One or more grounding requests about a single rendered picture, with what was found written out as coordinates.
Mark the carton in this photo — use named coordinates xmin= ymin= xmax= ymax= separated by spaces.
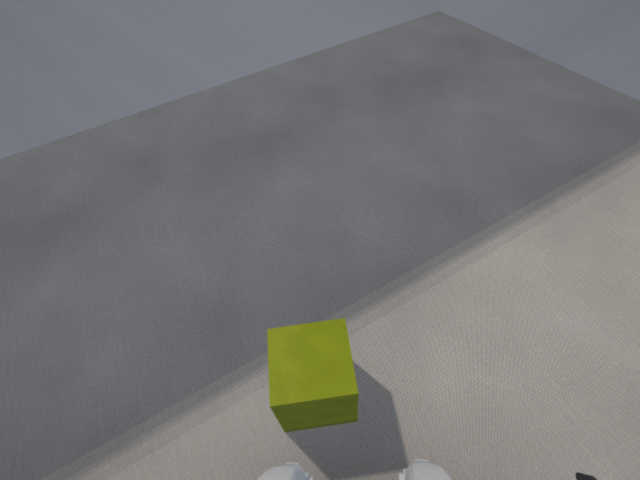
xmin=267 ymin=318 xmax=358 ymax=432

